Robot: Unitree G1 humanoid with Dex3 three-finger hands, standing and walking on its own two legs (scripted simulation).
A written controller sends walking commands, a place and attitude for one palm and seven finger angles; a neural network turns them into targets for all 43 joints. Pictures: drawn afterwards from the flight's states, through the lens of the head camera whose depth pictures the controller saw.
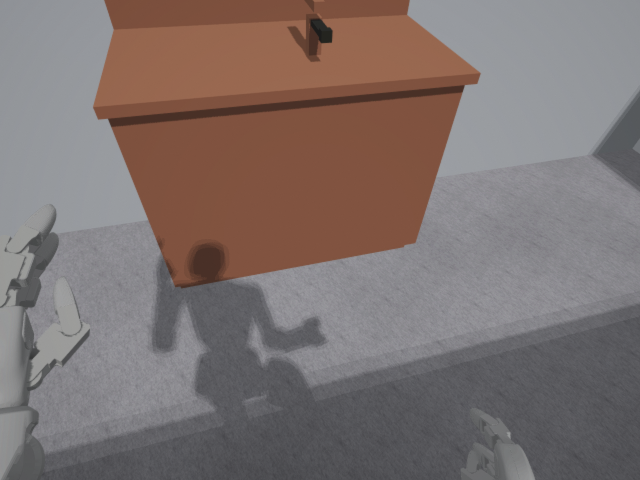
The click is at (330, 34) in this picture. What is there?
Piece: tap's lever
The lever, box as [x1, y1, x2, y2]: [319, 27, 332, 42]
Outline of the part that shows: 329,27 319,28 319,40 321,42 331,42 332,31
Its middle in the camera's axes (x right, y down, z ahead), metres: +0.01 -0.51 +0.96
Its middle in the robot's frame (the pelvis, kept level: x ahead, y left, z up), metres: +1.07 +0.07 +0.13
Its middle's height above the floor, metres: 0.90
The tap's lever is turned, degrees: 0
